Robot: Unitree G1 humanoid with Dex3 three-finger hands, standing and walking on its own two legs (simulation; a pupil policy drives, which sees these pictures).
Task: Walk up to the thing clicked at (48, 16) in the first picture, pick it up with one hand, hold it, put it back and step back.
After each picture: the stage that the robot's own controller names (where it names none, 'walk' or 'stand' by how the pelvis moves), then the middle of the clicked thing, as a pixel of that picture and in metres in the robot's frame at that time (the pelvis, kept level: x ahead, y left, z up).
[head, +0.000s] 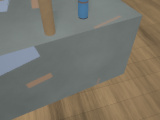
stand; (47, 14) +0.86 +0.24 +0.02
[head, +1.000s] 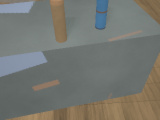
rise first; (59, 21) +0.80 +0.21 +0.03
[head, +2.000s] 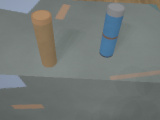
stand; (45, 42) +0.54 +0.21 +0.04
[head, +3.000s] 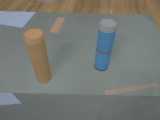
stand; (39, 58) +0.50 +0.21 +0.02
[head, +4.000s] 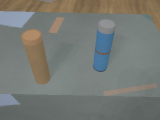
stand; (37, 59) +0.49 +0.21 +0.02
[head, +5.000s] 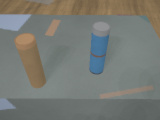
stand; (32, 63) +0.48 +0.23 +0.02
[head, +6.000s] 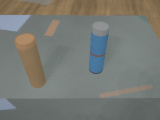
stand; (32, 63) +0.48 +0.24 +0.01
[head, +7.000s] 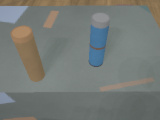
rise first; (30, 57) +0.48 +0.24 +0.02
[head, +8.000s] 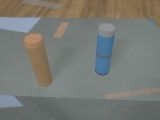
rise first; (39, 62) +0.49 +0.24 +0.02
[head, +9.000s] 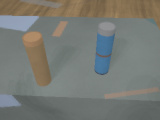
go down; (38, 61) +0.49 +0.23 +0.03
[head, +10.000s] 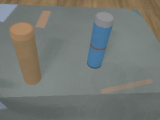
go down; (28, 57) +0.47 +0.21 +0.05
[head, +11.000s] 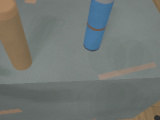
close in; (13, 39) +0.47 +0.22 +0.08
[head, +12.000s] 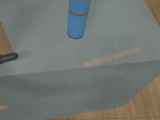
close; out of the picture +0.50 +0.24 +0.11
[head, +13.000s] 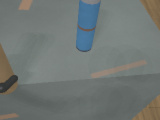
lift; out of the picture +0.39 +0.25 +0.10
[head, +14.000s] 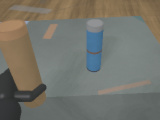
lift; (24, 68) +0.32 +0.18 +0.18
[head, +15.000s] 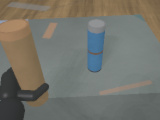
hold; (27, 68) +0.33 +0.17 +0.18
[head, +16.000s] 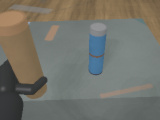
hold; (25, 61) +0.33 +0.18 +0.20
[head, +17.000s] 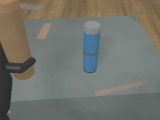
crouch; (15, 42) +0.40 +0.21 +0.21
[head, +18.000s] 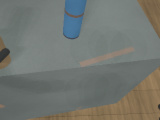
lower; out of the picture +0.48 +0.24 +0.09
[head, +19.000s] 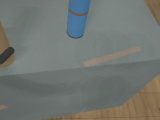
lower; out of the picture +0.48 +0.23 +0.11
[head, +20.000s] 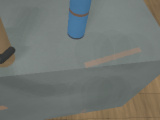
lower; out of the picture +0.48 +0.23 +0.11
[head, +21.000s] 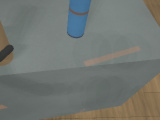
lower; out of the picture +0.49 +0.23 +0.11
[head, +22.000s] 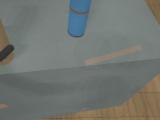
rest; out of the picture +0.49 +0.23 +0.11
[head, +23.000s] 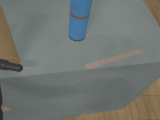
withdraw; out of the picture +0.47 +0.22 +0.10
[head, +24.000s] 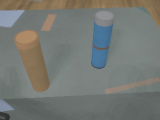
sink last; (35, 64) +0.44 +0.20 +0.06
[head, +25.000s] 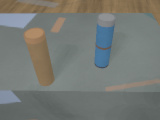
stand; (41, 59) +0.47 +0.22 +0.06
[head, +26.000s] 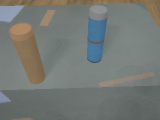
stand; (30, 57) +0.47 +0.22 +0.07
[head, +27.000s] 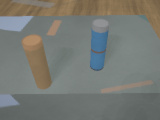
stand; (38, 64) +0.48 +0.21 +0.02
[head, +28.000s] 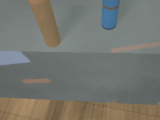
walk; (46, 21) +0.59 +0.19 +0.04
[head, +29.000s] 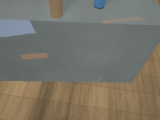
walk; out of the picture +0.85 +0.16 +0.03
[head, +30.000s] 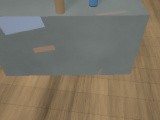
stand; out of the picture +1.11 +0.24 +0.04
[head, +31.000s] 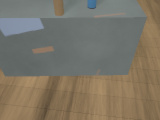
stand; out of the picture +1.13 +0.21 +0.02
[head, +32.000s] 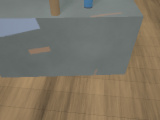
stand; out of the picture +1.12 +0.23 +0.02
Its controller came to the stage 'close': yes
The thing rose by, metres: 0.22
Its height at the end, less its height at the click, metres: +0.00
